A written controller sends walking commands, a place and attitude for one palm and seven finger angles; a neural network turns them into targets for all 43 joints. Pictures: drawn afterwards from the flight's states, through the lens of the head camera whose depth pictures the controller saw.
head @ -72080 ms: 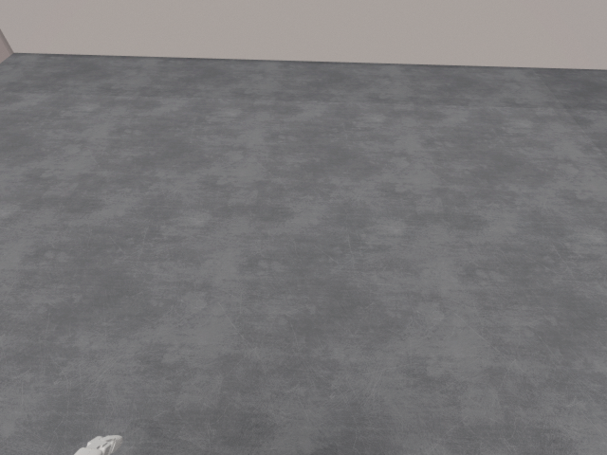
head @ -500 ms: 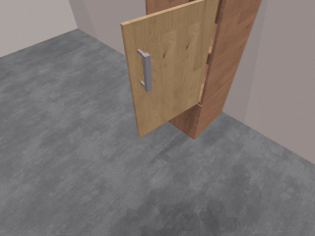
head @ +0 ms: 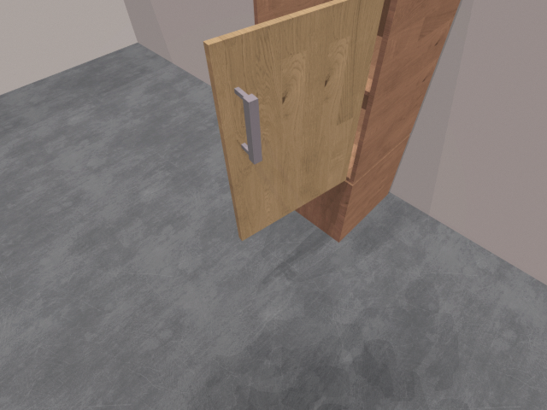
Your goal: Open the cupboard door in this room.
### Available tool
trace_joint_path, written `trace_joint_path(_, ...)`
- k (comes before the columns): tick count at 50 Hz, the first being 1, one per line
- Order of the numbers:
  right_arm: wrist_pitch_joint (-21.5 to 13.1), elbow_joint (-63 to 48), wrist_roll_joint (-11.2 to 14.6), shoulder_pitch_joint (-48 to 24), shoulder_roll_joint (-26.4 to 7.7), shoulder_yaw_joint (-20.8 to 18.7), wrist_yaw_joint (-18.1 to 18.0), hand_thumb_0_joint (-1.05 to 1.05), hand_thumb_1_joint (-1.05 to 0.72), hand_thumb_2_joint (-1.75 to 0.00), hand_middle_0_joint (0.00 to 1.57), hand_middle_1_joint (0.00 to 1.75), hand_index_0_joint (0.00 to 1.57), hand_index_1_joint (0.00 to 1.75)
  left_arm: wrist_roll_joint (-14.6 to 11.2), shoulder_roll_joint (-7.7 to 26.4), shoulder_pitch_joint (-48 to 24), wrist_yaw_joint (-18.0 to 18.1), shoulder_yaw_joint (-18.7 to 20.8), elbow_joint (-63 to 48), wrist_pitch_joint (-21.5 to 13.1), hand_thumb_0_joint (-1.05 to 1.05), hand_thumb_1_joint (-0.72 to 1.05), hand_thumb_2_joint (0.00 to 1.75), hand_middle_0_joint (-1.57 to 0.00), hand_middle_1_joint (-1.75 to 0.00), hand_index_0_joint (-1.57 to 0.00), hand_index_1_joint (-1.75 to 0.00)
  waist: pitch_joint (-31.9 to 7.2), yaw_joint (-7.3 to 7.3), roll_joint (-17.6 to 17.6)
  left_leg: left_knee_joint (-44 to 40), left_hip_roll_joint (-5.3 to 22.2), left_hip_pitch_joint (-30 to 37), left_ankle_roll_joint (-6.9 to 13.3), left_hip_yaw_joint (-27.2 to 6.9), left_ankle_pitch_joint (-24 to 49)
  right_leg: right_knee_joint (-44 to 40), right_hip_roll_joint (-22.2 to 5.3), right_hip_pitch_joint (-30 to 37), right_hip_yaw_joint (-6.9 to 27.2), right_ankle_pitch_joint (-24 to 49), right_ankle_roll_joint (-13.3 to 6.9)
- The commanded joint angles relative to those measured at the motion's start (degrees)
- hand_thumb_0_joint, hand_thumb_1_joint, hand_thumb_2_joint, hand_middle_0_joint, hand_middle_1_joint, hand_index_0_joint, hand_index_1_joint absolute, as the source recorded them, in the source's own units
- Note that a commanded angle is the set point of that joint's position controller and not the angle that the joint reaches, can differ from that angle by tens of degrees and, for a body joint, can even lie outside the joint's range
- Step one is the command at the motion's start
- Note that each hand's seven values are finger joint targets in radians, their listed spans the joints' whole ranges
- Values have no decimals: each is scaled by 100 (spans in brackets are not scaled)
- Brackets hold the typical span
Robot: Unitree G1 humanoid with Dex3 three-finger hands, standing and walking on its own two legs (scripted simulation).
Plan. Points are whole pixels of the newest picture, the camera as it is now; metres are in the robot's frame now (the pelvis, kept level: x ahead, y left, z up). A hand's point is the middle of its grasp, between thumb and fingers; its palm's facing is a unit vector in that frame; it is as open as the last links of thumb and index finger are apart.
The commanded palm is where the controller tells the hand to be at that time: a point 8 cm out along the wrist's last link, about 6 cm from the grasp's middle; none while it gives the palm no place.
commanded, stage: look to check the result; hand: left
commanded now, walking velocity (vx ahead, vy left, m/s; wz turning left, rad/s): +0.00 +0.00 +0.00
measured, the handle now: (247, 126) +0.62 +0.09 +0.05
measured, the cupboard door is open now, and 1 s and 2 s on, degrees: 80 80 80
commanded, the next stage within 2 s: stand and wait in 0.14 s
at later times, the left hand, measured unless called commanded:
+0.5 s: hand out of the picture +0.10 +0.23 -0.16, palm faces -0.03 -0.95 -0.32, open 7.4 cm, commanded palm none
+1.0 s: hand out of the picture +0.08 +0.23 -0.16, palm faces -0.03 -0.95 -0.31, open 7.4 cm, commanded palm none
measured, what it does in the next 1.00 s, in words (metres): stands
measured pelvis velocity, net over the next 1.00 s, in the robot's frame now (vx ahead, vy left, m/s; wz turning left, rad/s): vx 0.01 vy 0.00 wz -0.02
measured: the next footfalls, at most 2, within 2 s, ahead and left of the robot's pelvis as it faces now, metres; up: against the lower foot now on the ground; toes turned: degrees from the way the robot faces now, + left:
none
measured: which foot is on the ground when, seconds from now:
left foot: down 0.00-1.00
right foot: down 0.00-1.00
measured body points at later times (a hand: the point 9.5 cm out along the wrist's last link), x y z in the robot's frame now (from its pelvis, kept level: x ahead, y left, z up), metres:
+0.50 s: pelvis +0.01 +0.00 +0.00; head +0.03 -0.01 +0.45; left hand +0.10 +0.28 -0.13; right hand +0.08 -0.29 -0.15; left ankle -0.01 +0.13 -0.75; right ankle -0.01 -0.09 -0.75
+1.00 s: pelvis +0.01 +0.00 +0.00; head +0.03 +0.00 +0.45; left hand +0.08 +0.28 -0.14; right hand +0.06 -0.28 -0.15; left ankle -0.01 +0.13 -0.75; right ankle -0.01 -0.09 -0.75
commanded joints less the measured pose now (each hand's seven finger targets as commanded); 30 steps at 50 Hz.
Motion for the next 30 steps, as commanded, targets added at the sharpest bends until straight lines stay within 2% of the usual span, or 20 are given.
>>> trace_joint_path(1, -94, -280, 0, -77, -1011, -168, -56, 0, -90, -90, 20, 30, 20, 30, 25, 1168, -112, 83, 222, -330, -129, 0, 90, 90, -20, -30, -20, -30, -643, -51, -250, -126, 623, 193, 183, -520, 1019, -312, -856, 229, 778, 1234, -43)
trace_joint_path(14, -120, -309, -10, -99, -1028, -165, -69, 0, -90, -90, 20, 30, 20, 30, 22, 1189, -175, 92, 229, -397, -142, 0, 90, 90, -20, -30, -20, -30, -705, -58, -141, -165, 654, 288, 153, -456, 1294, -269, -875, 401, 774, 1701, -50)
trace_joint_path(17, -123, -311, -4, -75, -1018, -164, -76, 0, -90, -90, 20, 30, 20, 30, 21, 1194, -177, 98, 231, -410, -142, 0, 90, 90, -20, -30, -20, -30, -676, -51, -216, -162, 655, 295, 158, -453, 1361, -258, -875, 414, 761, 1815, -47)
trace_joint_path(21, -127, -308, 0, -61, -1021, -164, -81, 0, -90, -90, 20, 30, 20, 30, 24, 1175, -143, 94, 231, -420, -139, 0, 90, 90, -20, -30, -20, -30, -644, -38, -139, -175, 652, 304, 157, -440, 1308, -286, -852, 383, 786, 1702, -57)
trace_joint_path(30, -125, -266, 0, 3, -997, -158, -81, 0, -90, -90, 20, 30, 20, 30, 12, 1161, -116, 87, 206, -379, -134, 0, 90, 90, -20, -30, -20, -30, -624, -54, -219, -232, 657, 313, 157, -436, 1169, -336, -857, 367, 801, 1543, -55)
